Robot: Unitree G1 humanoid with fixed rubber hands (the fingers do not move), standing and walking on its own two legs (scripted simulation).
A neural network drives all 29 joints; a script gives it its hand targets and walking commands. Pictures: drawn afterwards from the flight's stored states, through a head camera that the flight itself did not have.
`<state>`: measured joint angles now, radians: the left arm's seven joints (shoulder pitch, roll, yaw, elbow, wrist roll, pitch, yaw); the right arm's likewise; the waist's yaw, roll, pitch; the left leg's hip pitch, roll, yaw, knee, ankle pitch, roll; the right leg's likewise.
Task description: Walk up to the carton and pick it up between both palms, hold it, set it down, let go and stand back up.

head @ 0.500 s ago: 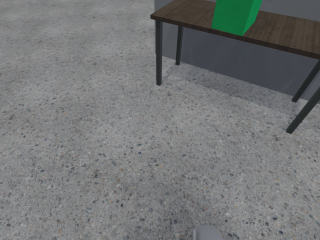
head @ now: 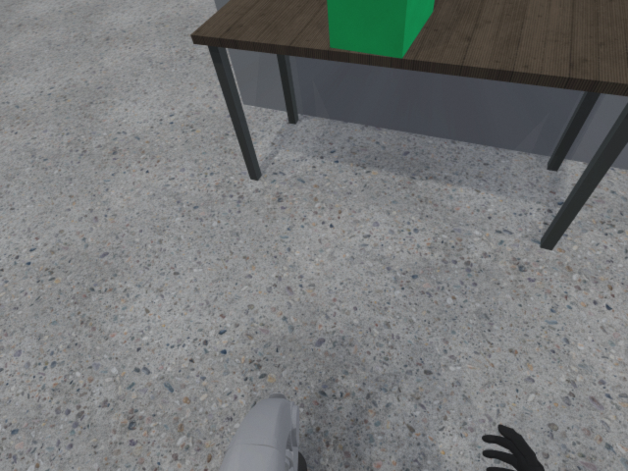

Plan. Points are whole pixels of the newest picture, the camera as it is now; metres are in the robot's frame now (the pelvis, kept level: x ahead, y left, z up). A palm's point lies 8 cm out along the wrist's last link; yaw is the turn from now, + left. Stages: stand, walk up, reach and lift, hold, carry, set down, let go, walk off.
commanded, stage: walk up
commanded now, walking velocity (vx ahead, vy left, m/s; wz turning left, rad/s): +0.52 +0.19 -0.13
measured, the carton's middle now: out of the picture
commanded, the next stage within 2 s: none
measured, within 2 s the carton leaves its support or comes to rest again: neither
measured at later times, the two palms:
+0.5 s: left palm (252, 191) +0.59 +0.22 -0.07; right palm (524, 389) +0.27 -0.25 -0.14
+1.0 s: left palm (259, 226) +0.54 +0.20 -0.11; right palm (477, 72) +0.98 -0.26 -0.06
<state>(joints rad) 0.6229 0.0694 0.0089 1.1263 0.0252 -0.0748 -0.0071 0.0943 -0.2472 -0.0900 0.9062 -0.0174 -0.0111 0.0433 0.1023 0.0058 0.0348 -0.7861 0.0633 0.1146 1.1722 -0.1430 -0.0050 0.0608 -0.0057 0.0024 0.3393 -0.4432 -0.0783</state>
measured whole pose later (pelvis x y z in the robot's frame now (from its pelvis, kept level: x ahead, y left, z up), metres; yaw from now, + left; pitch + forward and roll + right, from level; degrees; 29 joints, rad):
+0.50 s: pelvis +0.39 -0.01 -0.01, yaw +0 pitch -1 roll +0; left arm 0.04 0.20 0.05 0.75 -0.03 -0.06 0.00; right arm 0.51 -0.21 -0.04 1.19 -0.02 -0.07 0.00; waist -0.02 0.01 -0.01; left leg 0.07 0.05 0.21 0.39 -0.43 -0.02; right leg -0.82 -0.11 0.02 1.13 -0.27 -0.02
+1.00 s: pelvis +0.76 -0.02 +0.00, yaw -6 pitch -3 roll +2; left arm 0.73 0.20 0.05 1.19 0.03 -0.06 0.01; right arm -0.03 -0.26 -0.05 0.76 0.03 -0.02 0.04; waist 0.14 -0.04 0.03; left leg -0.79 0.04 -0.03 0.95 -0.11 -0.02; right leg 0.08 -0.17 -0.03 0.39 -0.42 0.13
